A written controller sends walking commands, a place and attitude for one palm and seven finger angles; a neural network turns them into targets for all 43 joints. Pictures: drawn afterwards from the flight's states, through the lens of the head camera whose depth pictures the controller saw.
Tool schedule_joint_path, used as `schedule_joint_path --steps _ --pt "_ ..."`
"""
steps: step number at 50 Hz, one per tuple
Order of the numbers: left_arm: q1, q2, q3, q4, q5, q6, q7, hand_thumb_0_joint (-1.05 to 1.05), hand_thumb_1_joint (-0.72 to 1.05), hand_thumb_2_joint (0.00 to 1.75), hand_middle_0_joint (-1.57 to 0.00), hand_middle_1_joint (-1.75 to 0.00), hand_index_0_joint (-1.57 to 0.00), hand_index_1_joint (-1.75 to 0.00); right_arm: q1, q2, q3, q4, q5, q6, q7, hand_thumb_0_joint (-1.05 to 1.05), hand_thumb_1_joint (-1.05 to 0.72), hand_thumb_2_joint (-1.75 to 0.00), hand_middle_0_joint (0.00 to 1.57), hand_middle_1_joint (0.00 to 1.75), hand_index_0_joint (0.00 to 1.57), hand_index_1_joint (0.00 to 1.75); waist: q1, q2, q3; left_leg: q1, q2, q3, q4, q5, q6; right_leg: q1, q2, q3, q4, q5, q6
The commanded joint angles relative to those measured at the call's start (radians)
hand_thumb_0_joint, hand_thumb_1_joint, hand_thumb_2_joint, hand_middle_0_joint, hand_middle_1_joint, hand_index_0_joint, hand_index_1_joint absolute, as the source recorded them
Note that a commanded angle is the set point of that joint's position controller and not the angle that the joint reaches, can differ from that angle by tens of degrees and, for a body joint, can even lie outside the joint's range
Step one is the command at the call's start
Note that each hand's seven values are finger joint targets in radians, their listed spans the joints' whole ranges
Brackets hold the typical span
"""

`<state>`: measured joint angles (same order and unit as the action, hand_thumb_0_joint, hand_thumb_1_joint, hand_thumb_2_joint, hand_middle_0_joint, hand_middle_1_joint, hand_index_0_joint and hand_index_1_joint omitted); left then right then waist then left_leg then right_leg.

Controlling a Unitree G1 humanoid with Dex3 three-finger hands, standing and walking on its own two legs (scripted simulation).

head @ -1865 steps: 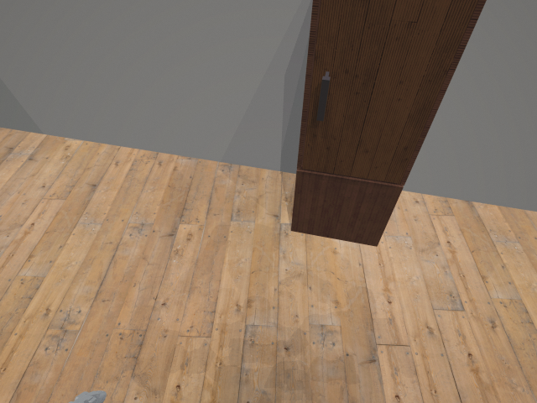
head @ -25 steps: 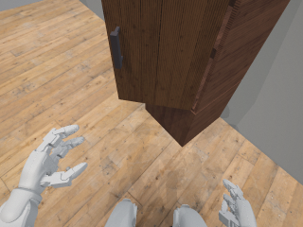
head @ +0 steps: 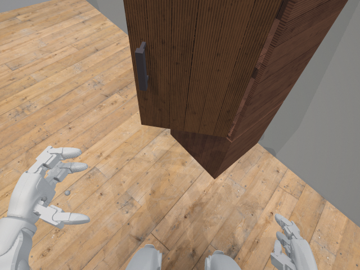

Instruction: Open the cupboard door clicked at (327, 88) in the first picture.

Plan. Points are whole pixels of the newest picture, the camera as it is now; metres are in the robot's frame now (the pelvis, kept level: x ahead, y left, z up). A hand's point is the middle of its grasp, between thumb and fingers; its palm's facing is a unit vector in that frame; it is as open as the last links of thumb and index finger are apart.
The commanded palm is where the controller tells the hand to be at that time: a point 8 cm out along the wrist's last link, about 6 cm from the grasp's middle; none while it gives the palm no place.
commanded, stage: raise the hand with hooked fingers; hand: left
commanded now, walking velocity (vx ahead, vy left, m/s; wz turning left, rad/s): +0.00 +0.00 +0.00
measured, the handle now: (143, 66) +0.64 +0.16 +0.05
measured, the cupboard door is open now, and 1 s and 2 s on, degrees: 41 41 41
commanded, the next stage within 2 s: move the hooked fingers beside the handle in 0.94 s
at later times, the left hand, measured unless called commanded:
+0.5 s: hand (60, 164) +0.30 +0.26 +0.07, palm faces -0.06 -1.00 -0.04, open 14.0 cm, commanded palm +0.27 +0.31 +0.07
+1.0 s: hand (66, 167) +0.29 +0.25 +0.07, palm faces -0.06 -1.00 -0.03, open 14.0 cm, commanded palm +0.27 +0.30 +0.07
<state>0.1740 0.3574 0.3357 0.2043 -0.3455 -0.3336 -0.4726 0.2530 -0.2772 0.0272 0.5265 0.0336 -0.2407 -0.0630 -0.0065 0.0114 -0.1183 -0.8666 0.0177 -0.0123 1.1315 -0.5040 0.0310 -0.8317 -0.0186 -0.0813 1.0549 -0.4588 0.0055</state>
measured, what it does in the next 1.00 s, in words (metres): stands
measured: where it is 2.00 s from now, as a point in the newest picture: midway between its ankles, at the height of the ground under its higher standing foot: outside the picture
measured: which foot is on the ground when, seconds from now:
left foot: down 0.00-1.00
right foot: down 0.00-1.00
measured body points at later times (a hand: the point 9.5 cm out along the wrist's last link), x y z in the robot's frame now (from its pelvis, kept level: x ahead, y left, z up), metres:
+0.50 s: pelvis +0.01 -0.01 +0.01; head +0.08 +0.00 +0.45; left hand +0.29 +0.32 +0.08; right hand +0.16 -0.26 -0.07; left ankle +0.03 +0.09 -0.66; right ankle +0.03 -0.13 -0.66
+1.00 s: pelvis +0.01 -0.02 +0.01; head +0.07 -0.01 +0.46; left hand +0.29 +0.31 +0.07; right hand +0.16 -0.27 -0.07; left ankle +0.03 +0.09 -0.66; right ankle +0.03 -0.13 -0.66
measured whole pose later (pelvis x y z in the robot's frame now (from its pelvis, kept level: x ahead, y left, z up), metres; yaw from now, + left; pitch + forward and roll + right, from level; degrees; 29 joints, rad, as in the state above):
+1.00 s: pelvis +0.01 -0.02 +0.01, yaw -1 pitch +14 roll -2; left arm -0.02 0.43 0.44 0.45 -0.38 -0.31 -0.60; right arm 0.28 -0.28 0.05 0.53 0.04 -0.19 -0.07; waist -0.02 0.02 -0.12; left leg -0.82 0.04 -0.01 1.07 -0.49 0.01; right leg -0.80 0.00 -0.08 1.01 -0.45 -0.02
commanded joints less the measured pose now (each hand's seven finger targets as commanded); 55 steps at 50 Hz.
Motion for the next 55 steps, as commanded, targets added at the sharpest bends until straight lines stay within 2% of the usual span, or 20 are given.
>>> schedule_joint_path --steps 1,4,7,10,17,20,22,24,26,30,31,35,40,42,45,47,49,51,52,55 --pt "-0.164 0.216 0.109 -0.18 -0.03 -0.05 -0.03 0.0 -0.48 0.31 -0.3 -1.18 -0.3 -1.18 -0.001 -0.149 -0.064 -0.137 0.007 -0.042 -0.012 0.0 -0.9 -0.9 0.2 0.3 0.2 0.3 -0.003 0.105 -0.239 0.228 -0.011 -0.054 -0.228 0.252 -0.025 0.109 0.054 0.007 -0.133 0.131 -0.041" --pt "-0.178 0.225 0.118 -0.157 -0.036 -0.042 -0.045 0.0 -0.5 0.3 -0.3 -1.2 -0.3 -1.2 0.0 -0.149 -0.062 -0.139 0.007 -0.039 -0.012 0.0 -0.9 -0.9 0.2 0.3 0.2 0.3 -0.003 0.092 -0.247 0.237 -0.01 -0.051 -0.229 0.271 -0.024 0.122 0.054 0.007 -0.144 0.15 -0.038" --pt "-0.23 0.247 0.127 -0.139 -0.037 -0.033 -0.062 0.0 -0.5 0.3 -0.3 -1.2 -0.3 -1.2 -0.001 -0.151 -0.057 -0.135 0.007 -0.034 -0.013 0.0 -0.9 -0.9 0.2 0.3 0.2 0.3 -0.002 0.134 -0.243 0.255 -0.009 -0.053 -0.233 0.289 -0.029 0.12 0.056 0.007 -0.141 0.158 -0.043" --pt "-0.243 0.272 0.155 -0.073 -0.047 -0.016 -0.077 0.0 -0.5 0.3 -0.3 -1.2 -0.3 -1.2 0.006 -0.155 -0.056 -0.137 0.005 -0.028 -0.016 0.0 -0.9 -0.9 0.2 0.3 0.2 0.3 -0.003 0.073 -0.232 0.228 -0.011 -0.048 -0.225 0.294 -0.023 0.137 0.061 0.009 -0.149 0.176 -0.044" --pt "-0.312 0.319 0.187 -0.038 -0.054 -0.016 -0.107 0.0 -0.5 0.3 -0.3 -1.2 -0.3 -1.2 0.014 -0.156 -0.055 -0.135 0.008 -0.019 -0.018 0.0 -0.9 -0.9 0.2 0.3 0.2 0.3 0.003 0.095 -0.277 0.25 -0.013 -0.037 -0.233 0.327 -0.02 0.176 0.055 0.021 -0.161 0.207 -0.042" --pt "-0.346 0.336 0.196 0.013 -0.061 -0.009 -0.122 0.0 -0.5 0.3 -0.3 -1.2 -0.3 -1.2 0.022 -0.162 -0.054 -0.132 0.007 -0.013 -0.02 0.0 -0.9 -0.9 0.2 0.3 0.2 0.3 -0.004 0.074 -0.24 0.222 -0.013 -0.032 -0.231 0.3 -0.015 0.17 0.06 0.026 -0.172 0.192 -0.043" --pt "-0.369 0.353 0.21 0.035 -0.062 -0.009 -0.129 0.0 -0.5 0.3 -0.3 -1.2 -0.3 -1.2 0.024 -0.162 -0.055 -0.129 0.011 -0.008 -0.023 0.0 -0.9 -0.9 0.2 0.3 0.2 0.3 -0.005 0.065 -0.253 0.215 -0.014 -0.025 -0.238 0.275 -0.012 0.191 0.054 0.036 -0.185 0.175 -0.038" --pt "-0.339 0.33 0.195 0.032 -0.065 -0.011 -0.136 0.0 -0.5 0.3 -0.3 -1.2 -0.3 -1.2 0.025 -0.157 -0.057 -0.135 0.012 -0.01 -0.021 0.0 -0.9 -0.9 0.2 0.3 0.2 0.3 -0.001 0.084 -0.269 0.229 -0.016 -0.018 -0.237 0.297 -0.01 0.201 0.05 0.041 -0.189 0.202 -0.037" --pt "-0.332 0.339 0.201 0.032 -0.067 -0.014 -0.141 0.0 -0.5 0.3 -0.3 -1.2 -0.3 -1.2 0.03 -0.159 -0.057 -0.137 0.01 -0.009 -0.016 0.0 -0.9 -0.9 0.2 0.3 0.2 0.3 0.006 0.072 -0.288 0.228 -0.016 -0.018 -0.232 0.331 -0.01 0.22 0.053 0.041 -0.179 0.235 -0.039" --pt "-0.329 0.344 0.211 0.048 -0.071 -0.021 -0.132 0.0 -0.5 0.3 -0.3 -1.2 -0.3 -1.2 0.032 -0.16 -0.059 -0.14 0.008 -0.005 -0.012 0.0 -0.9 -0.9 0.2 0.3 0.2 0.3 0.004 0.054 -0.245 0.192 -0.017 -0.015 -0.229 0.313 -0.009 0.217 0.055 0.045 -0.183 0.221 -0.04" --pt "-0.336 0.35 0.214 0.039 -0.068 -0.024 -0.131 0.0 -0.5 0.3 -0.3 -1.2 -0.3 -1.2 0.033 -0.159 -0.059 -0.14 0.009 -0.003 -0.011 0.0 -0.9 -0.9 0.2 0.3 0.2 0.3 0.003 0.076 -0.259 0.199 -0.017 -0.009 -0.23 0.307 -0.008 0.216 0.052 0.053 -0.186 0.219 -0.037" --pt "-0.348 0.355 0.218 0.021 -0.069 -0.042 -0.12 0.0 -0.5 0.3 -0.3 -1.2 -0.3 -1.2 0.032 -0.157 -0.06 -0.142 0.008 -0.003 -0.013 0.0 -0.9 -0.9 0.2 0.3 0.2 0.3 0.0 0.064 -0.26 0.191 -0.016 -0.007 -0.223 0.294 -0.005 0.227 0.053 0.061 -0.187 0.207 -0.037" --pt "-0.364 0.342 0.201 0.008 -0.067 -0.049 -0.122 0.0 -0.5 0.3 -0.3 -1.2 -0.3 -1.2 0.029 -0.153 -0.056 -0.139 0.009 -0.002 -0.015 0.0 -0.9 -0.9 0.2 0.3 0.2 0.3 -0.005 0.098 -0.259 0.204 -0.017 -0.01 -0.228 0.291 -0.006 0.217 0.052 0.059 -0.187 0.207 -0.038" --pt "-0.348 0.348 0.21 0.026 -0.065 -0.045 -0.124 0.0 -0.5 0.3 -0.3 -1.2 -0.3 -1.2 0.03 -0.152 -0.057 -0.137 0.011 -0.001 -0.016 0.0 -0.9 -0.9 0.2 0.3 0.2 0.3 -0.005 0.082 -0.268 0.202 -0.016 -0.007 -0.229 0.281 -0.005 0.223 0.048 0.063 -0.193 0.203 -0.032" --pt "-0.353 0.33 0.198 0.062 -0.073 -0.034 -0.131 0.0 -0.5 0.3 -0.3 -1.2 -0.3 -1.2 0.028 -0.154 -0.053 -0.139 0.01 0.001 -0.019 0.0 -0.9 -0.9 0.2 0.3 0.2 0.3 -0.012 0.05 -0.225 0.17 -0.017 -0.005 -0.222 0.248 -0.004 0.212 0.051 0.069 -0.204 0.166 -0.033" --pt "-0.36 0.334 0.199 0.066 -0.068 -0.033 -0.136 0.0 -0.5 0.3 -0.3 -1.2 -0.3 -1.2 0.026 -0.154 -0.055 -0.139 0.012 0.003 -0.02 0.0 -0.9 -0.9 0.2 0.3 0.2 0.3 -0.012 0.043 -0.248 0.167 -0.018 -0.003 -0.22 0.241 -0.003 0.222 0.046 0.076 -0.204 0.161 -0.028" --pt "-0.371 0.339 0.197 0.04 -0.064 -0.038 -0.134 0.0 -0.5 0.3 -0.3 -1.2 -0.3 -1.2 0.025 -0.153 -0.055 -0.141 0.012 0.0 -0.019 0.0 -0.9 -0.9 0.2 0.3 0.2 0.3 -0.01 0.074 -0.255 0.181 -0.017 -0.005 -0.223 0.244 -0.003 0.211 0.044 0.07 -0.202 0.163 -0.03" --pt "-0.371 0.341 0.2 0.046 -0.07 -0.039 -0.14 0.0 -0.5 0.3 -0.3 -1.2 -0.3 -1.2 0.026 -0.153 -0.054 -0.139 0.011 0.0 -0.02 0.0 -0.9 -0.9 0.2 0.3 0.2 0.3 -0.009 0.05 -0.266 0.179 -0.015 -0.005 -0.214 0.259 -0.003 0.222 0.047 0.073 -0.195 0.182 -0.031" --pt "-0.366 0.338 0.199 0.05 -0.069 -0.039 -0.139 0.0 -0.5 0.3 -0.3 -1.2 -0.3 -1.2 0.025 -0.152 -0.053 -0.14 0.011 0.0 -0.021 0.0 -0.9 -0.9 0.2 0.3 0.2 0.3 -0.009 0.066 -0.258 0.179 -0.016 -0.006 -0.217 0.258 -0.004 0.213 0.047 0.07 -0.194 0.179 -0.032" --pt "-0.548 0.335 0.16 0.067 -0.054 -0.044 -0.131 0.0 -0.5 0.3 -0.3 -1.2 -0.3 -1.2 0.029 -0.159 -0.048 -0.117 0.01 0.0 -0.033 0.0 -0.9 -0.9 0.2 0.3 0.2 0.3 -0.039 0.086 -0.223 0.175 -0.011 -0.017 -0.208 0.215 -0.005 0.144 0.053 0.062 -0.18 0.129 -0.035"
